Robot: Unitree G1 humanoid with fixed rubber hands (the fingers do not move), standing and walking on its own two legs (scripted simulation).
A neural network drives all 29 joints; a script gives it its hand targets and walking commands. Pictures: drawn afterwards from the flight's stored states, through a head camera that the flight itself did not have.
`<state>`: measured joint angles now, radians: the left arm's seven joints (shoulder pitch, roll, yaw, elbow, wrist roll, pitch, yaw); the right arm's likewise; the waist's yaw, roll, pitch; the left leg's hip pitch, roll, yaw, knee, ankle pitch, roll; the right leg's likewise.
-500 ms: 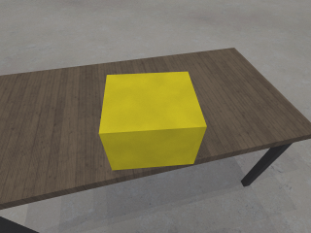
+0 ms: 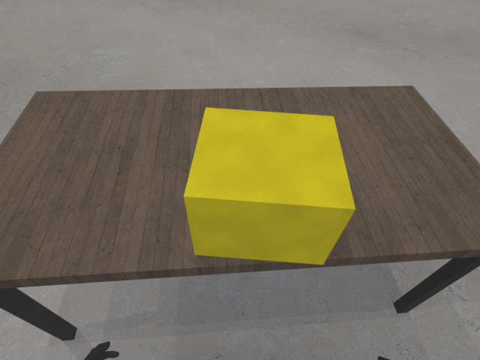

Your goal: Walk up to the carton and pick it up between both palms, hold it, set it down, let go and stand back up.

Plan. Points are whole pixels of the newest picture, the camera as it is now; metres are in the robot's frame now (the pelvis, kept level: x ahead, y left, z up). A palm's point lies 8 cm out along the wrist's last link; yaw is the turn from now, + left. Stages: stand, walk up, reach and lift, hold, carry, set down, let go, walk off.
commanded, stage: walk up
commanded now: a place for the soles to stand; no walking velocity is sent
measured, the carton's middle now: (264, 185) +0.47 -0.05 -0.02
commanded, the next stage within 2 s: reach and lift in 1.72 s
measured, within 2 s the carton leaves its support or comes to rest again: neither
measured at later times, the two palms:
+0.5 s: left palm out of the picture +0.07 +0.27 -0.12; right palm out of the picture +0.09 -0.27 -0.10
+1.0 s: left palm out of the picture +0.07 +0.28 -0.12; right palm out of the picture +0.09 -0.26 -0.10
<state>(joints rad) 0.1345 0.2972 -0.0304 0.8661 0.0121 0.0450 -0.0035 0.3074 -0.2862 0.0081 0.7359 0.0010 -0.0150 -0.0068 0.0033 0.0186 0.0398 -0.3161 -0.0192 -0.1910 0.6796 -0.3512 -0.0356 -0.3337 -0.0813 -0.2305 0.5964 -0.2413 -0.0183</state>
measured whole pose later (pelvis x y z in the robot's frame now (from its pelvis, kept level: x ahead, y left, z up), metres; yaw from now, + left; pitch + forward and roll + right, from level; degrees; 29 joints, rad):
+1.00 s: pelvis -0.01 +0.00 -0.01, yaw +5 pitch -1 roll -2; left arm 0.18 0.32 -0.01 0.83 0.01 0.07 -0.01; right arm 0.34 -0.28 -0.01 0.69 0.00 0.00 -0.02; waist 0.00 0.01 0.05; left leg -0.35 -0.04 -0.24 0.73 -0.36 -0.04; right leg -0.33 -0.10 -0.27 0.65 -0.29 -0.02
